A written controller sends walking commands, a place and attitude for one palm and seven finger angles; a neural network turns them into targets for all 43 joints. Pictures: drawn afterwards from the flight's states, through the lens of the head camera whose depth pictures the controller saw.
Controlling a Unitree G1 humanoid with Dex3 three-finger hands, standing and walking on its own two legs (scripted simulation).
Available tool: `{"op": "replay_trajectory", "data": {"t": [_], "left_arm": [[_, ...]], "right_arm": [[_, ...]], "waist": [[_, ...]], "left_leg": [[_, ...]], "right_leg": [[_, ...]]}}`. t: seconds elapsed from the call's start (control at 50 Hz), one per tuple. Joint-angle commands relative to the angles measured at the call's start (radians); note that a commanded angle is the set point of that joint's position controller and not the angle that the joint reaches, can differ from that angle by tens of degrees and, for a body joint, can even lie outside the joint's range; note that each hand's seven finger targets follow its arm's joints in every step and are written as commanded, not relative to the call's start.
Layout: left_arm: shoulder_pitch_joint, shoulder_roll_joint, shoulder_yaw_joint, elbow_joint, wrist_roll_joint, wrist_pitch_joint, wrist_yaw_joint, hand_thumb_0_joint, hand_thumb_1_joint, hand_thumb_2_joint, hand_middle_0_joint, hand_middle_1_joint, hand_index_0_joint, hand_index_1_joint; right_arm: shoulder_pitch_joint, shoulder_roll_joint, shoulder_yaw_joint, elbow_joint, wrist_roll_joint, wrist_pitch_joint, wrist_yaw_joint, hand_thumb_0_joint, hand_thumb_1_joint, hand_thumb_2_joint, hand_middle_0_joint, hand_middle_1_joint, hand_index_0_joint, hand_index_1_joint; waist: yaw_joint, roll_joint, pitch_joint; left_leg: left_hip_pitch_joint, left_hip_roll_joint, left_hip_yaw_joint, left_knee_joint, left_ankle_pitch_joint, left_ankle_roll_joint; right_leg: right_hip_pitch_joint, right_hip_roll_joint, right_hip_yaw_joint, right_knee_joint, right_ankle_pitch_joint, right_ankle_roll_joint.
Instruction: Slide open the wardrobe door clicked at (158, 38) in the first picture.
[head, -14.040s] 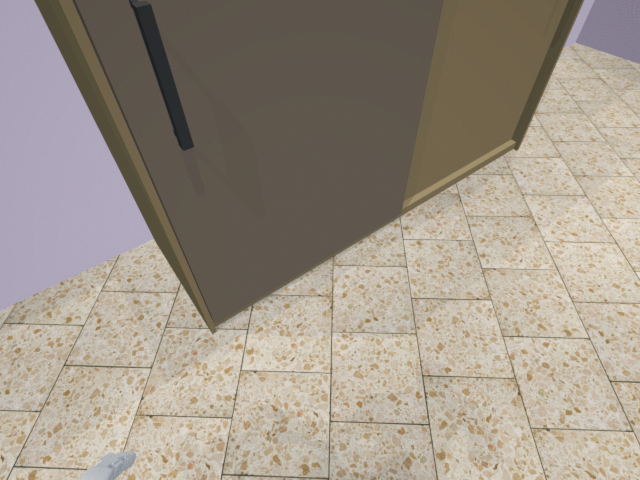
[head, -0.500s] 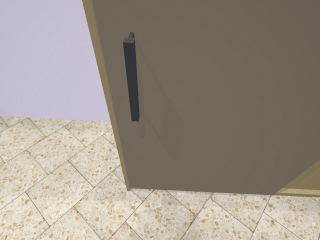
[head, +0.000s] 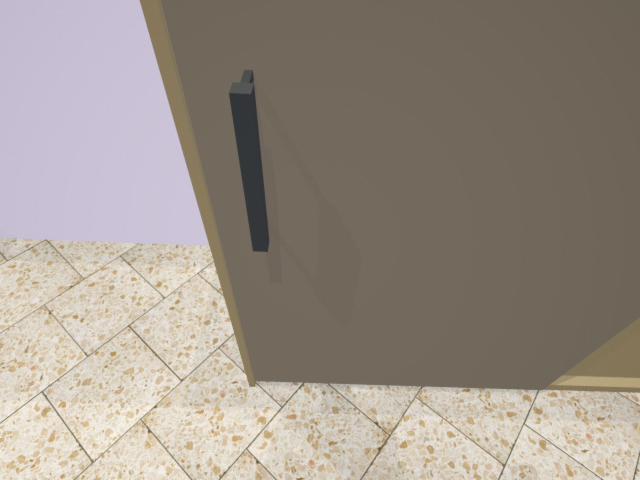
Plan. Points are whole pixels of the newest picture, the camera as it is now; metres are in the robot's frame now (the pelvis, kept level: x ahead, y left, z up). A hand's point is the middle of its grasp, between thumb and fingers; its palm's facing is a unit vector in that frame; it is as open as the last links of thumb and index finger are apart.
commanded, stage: look again from close up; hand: left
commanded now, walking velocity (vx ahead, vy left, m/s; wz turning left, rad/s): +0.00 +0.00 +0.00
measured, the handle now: (255, 172) +0.47 +0.12 +0.13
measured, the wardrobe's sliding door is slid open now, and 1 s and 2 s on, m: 0.00 0.00 0.00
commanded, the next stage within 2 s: none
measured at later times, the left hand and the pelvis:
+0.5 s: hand out of the picture +0.02 +0.22 -0.16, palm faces +0.02 -0.95 -0.30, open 7.4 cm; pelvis -0.04 +0.00 -0.01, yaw +1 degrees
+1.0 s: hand out of the picture -0.10 +0.24 -0.18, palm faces -0.01 -0.96 -0.27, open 7.4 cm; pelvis -0.08 +0.03 -0.01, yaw +1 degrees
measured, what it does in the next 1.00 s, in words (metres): shifts its weight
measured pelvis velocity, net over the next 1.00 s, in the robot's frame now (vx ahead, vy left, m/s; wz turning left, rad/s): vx -0.08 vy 0.03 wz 0.02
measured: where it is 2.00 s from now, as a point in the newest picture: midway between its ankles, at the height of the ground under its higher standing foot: outside the picture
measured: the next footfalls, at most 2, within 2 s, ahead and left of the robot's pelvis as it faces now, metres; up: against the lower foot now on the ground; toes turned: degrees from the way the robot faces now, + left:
left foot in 1.58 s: -0.10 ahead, +0.17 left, +0.00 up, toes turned -2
right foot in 1.84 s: -0.14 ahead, -0.03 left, +0.00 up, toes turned -2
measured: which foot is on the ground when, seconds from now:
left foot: down 0.00-1.00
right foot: down 0.00-1.00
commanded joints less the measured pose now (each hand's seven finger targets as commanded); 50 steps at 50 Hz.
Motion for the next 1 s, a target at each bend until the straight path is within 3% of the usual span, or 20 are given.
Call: {"op": "replay_trajectory", "data": {"t": [0.0, 0.02, 0.04, 0.06, 0.08, 0.1, 0.14, 0.16, 0.2, 0.22, 0.26, 0.32, 0.34, 0.52, 0.64, 0.72, 0.82, 0.9, 0.98], "left_arm": [[0.093, 0.077, 0.017, -0.008, 0.000, -0.011, 0.009, 0.000, 0.900, 0.900, -0.200, -0.300, -0.200, -0.300], [0.091, 0.077, 0.018, -0.009, 0.000, -0.011, 0.009, 0.000, 0.900, 0.900, -0.200, -0.300, -0.200, -0.300], [0.057, 0.258, 0.011, -0.100, 0.021, -0.034, 0.009, 0.000, 0.900, 0.900, -0.200, -0.300, -0.200, -0.300], [0.054, 0.207, 0.045, -0.114, 0.016, -0.032, 0.015, 0.000, 0.900, 0.900, -0.200, -0.300, -0.200, -0.300], [0.080, 0.168, 0.045, -0.103, 0.016, -0.035, 0.016, 0.000, 0.900, 0.900, -0.200, -0.300, -0.200, -0.300], [0.101, 0.153, 0.031, -0.103, 0.010, -0.034, 0.017, 0.000, 0.900, 0.900, -0.200, -0.300, -0.200, -0.300], [0.111, 0.161, 0.032, -0.122, 0.011, -0.031, 0.016, 0.000, 0.900, 0.900, -0.200, -0.300, -0.200, -0.300], [0.097, 0.179, 0.041, -0.130, 0.010, -0.027, 0.017, 0.000, 0.900, 0.900, -0.200, -0.300, -0.200, -0.300], [0.065, 0.203, 0.047, -0.158, 0.011, -0.021, 0.015, 0.000, 0.900, 0.900, -0.200, -0.300, -0.200, -0.300], [0.056, 0.210, 0.048, -0.170, 0.011, -0.019, 0.015, 0.000, 0.900, 0.900, -0.200, -0.300, -0.200, -0.300], [0.066, 0.225, 0.046, -0.185, 0.009, -0.022, 0.015, 0.000, 0.900, 0.900, -0.200, -0.300, -0.200, -0.300], [0.026, 0.255, 0.048, -0.208, 0.010, -0.018, 0.011, 0.000, 0.900, 0.900, -0.200, -0.300, -0.200, -0.300], [0.034, 0.253, 0.042, -0.212, 0.011, -0.021, 0.010, 0.000, 0.900, 0.900, -0.200, -0.300, -0.200, -0.300], [-0.022, 0.312, 0.041, -0.229, 0.013, -0.012, -0.003, 0.000, 0.900, 0.900, -0.200, -0.300, -0.200, -0.300], [0.010, 0.316, 0.039, -0.213, 0.016, -0.007, -0.007, 0.000, 0.900, 0.900, -0.200, -0.300, -0.200, -0.300], [0.031, 0.315, 0.041, -0.191, 0.016, -0.003, -0.008, 0.000, 0.900, 0.900, -0.200, -0.300, -0.200, -0.300], [0.065, 0.301, 0.037, -0.161, 0.015, -0.002, -0.009, 0.000, 0.900, 0.900, -0.200, -0.300, -0.200, -0.300], [0.093, 0.293, 0.038, -0.140, 0.019, 0.006, -0.007, 0.000, 0.900, 0.900, -0.200, -0.300, -0.200, -0.300], [0.113, 0.284, 0.038, -0.119, 0.020, 0.007, -0.008, 0.000, 0.900, 0.900, -0.200, -0.300, -0.200, -0.300]], "right_arm": [[0.065, -0.092, -0.010, -0.022, 0.001, -0.017, -0.006, 0.000, -0.900, -0.900, 0.200, 0.300, 0.200, 0.300], [0.066, -0.093, -0.010, -0.022, 0.001, -0.017, -0.006, 0.000, -0.900, -0.900, 0.200, 0.300, 0.200, 0.300], [0.024, -0.223, -0.026, -0.146, -0.010, -0.030, 0.008, 0.000, -0.900, -0.900, 0.200, 0.300, 0.200, 0.300], [0.058, -0.224, -0.056, -0.154, -0.013, -0.052, -0.002, 0.000, -0.900, -0.900, 0.200, 0.300, 0.200, 0.300], [0.055, -0.200, -0.058, -0.136, -0.014, -0.054, -0.013, 0.000, -0.900, -0.900, 0.200, 0.300, 0.200, 0.300], [0.074, -0.193, -0.050, -0.141, -0.009, -0.052, -0.018, 0.000, -0.900, -0.900, 0.200, 0.300, 0.200, 0.300], [0.050, -0.189, -0.048, -0.171, -0.006, -0.043, -0.016, 0.000, -0.900, -0.900, 0.200, 0.300, 0.200, 0.300], [0.028, -0.194, -0.055, -0.184, -0.006, -0.035, -0.014, 0.000, -0.900, -0.900, 0.200, 0.300, 0.200, 0.300], [0.017, -0.212, -0.061, -0.195, -0.006, -0.022, -0.011, 0.000, -0.900, -0.900, 0.200, 0.300, 0.200, 0.300], [0.012, -0.218, -0.063, -0.197, -0.007, -0.020, -0.010, 0.000, -0.900, -0.900, 0.200, 0.300, 0.200, 0.300], [-0.011, -0.220, -0.059, -0.204, -0.006, -0.017, -0.004, 0.000, -0.900, -0.900, 0.200, 0.300, 0.200, 0.300], [-0.047, -0.251, -0.061, -0.215, -0.007, -0.012, 0.002, 0.000, -0.900, -0.900, 0.200, 0.300, 0.200, 0.300], [-0.052, -0.245, -0.056, -0.217, -0.006, -0.014, 0.007, 0.000, -0.900, -0.900, 0.200, 0.300, 0.200, 0.300], [-0.095, -0.315, -0.052, -0.225, -0.007, -0.005, 0.023, 0.000, -0.900, -0.900, 0.200, 0.300, 0.200, 0.300], [-0.080, -0.329, -0.051, -0.210, -0.005, -0.004, 0.028, 0.000, -0.900, -0.900, 0.200, 0.300, 0.200, 0.300], [-0.065, -0.334, -0.054, -0.192, -0.005, 0.000, 0.028, 0.000, -0.900, -0.900, 0.200, 0.300, 0.200, 0.300], [-0.054, -0.336, -0.057, -0.165, -0.001, -0.003, 0.026, 0.000, -0.900, -0.900, 0.200, 0.300, 0.200, 0.300], [-0.051, -0.337, -0.062, -0.149, 0.001, 0.005, 0.026, 0.000, -0.900, -0.900, 0.200, 0.300, 0.200, 0.300], [-0.054, -0.324, -0.066, -0.132, 0.002, 0.012, 0.023, 0.000, -0.900, -0.900, 0.200, 0.300, 0.200, 0.300]], "waist": [[0.007, 0.009, 0.032], [0.007, 0.012, 0.024], [-0.017, 0.112, 0.075], [-0.017, 0.138, -0.107], [-0.006, 0.145, -0.195], [-0.005, 0.120, -0.224], [0.006, -0.007, -0.169], [0.002, -0.058, -0.102], [-0.009, -0.050, -0.009], [-0.010, -0.028, 0.008], [-0.002, -0.014, 0.007], [-0.005, 0.007, 0.026], [0.000, -0.001, 0.000], [-0.008, 0.023, 0.068], [0.002, 0.055, 0.039], [0.001, 0.041, 0.047], [0.009, 0.060, 0.013], [0.013, 0.055, 0.048], [0.016, 0.022, 0.037]], "left_leg": [[0.071, 0.139, -0.128, -0.067, 0.106, -0.030], [0.073, 0.138, -0.130, -0.068, 0.099, -0.031], [0.059, 0.081, -0.167, -0.019, 0.249, -0.042], [0.095, 0.128, -0.181, 0.050, 0.361, -0.029], [0.154, 0.139, -0.181, 0.086, 0.500, -0.005], [0.175, 0.148, -0.183, 0.113, 0.541, 0.009], [0.098, 0.129, -0.167, 0.152, 0.448, 0.018], [0.039, 0.112, -0.152, 0.146, 0.337, 0.015], [-0.020, 0.103, -0.139, 0.110, 0.192, 0.011], [-0.022, 0.104, -0.141, 0.100, 0.181, 0.012], [-0.016, 0.103, -0.133, 0.103, 0.176, 0.013], [-0.016, 0.110, -0.142, 0.064, 0.097, 0.010], [0.000, 0.110, -0.139, 0.067, 0.115, 0.012], [-0.044, 0.117, -0.181, -0.052, -0.184, -0.001], [-0.077, 0.130, -0.209, -0.105, -0.281, -0.002], [-0.094, 0.129, -0.217, -0.121, -0.326, -0.007], [-0.094, 0.142, -0.229, -0.145, -0.324, -0.006], [-0.128, 0.145, -0.239, -0.175, -0.404, -0.009], [-0.111, 0.127, -0.210, -0.146, -0.363, -0.018]], "right_leg": [[-0.107, -0.106, 0.059, -0.083, 0.138, -0.011], [-0.101, -0.106, 0.058, -0.083, 0.132, -0.010], [-0.111, -0.083, 0.052, -0.035, 0.205, -0.042], [-0.065, -0.090, 0.033, 0.077, 0.161, -0.044], [-0.064, -0.080, 0.026, 0.102, 0.234, -0.057], [-0.056, -0.078, 0.025, 0.091, 0.259, -0.056], [-0.055, -0.092, 0.056, 0.070, 0.385, -0.061], [-0.070, -0.108, 0.068, 0.068, 0.431, -0.064], [-0.112, -0.114, 0.082, 0.062, 0.365, -0.074], [-0.130, -0.105, 0.085, 0.064, 0.326, -0.075], [-0.128, -0.108, 0.095, 0.052, 0.322, -0.074], [-0.159, -0.098, 0.100, 0.029, 0.190, -0.069], [-0.144, -0.098, 0.103, 0.022, 0.202, -0.067], [-0.219, -0.090, 0.113, -0.071, -0.130, -0.057], [-0.186, -0.081, 0.092, -0.066, -0.147, -0.049], [-0.201, -0.081, 0.089, -0.066, -0.192, -0.049], [-0.156, -0.075, 0.065, -0.025, -0.117, -0.047], [-0.173, -0.067, 0.056, -0.018, -0.171, -0.042], [-0.174, -0.073, 0.067, -0.031, -0.168, -0.051]]}}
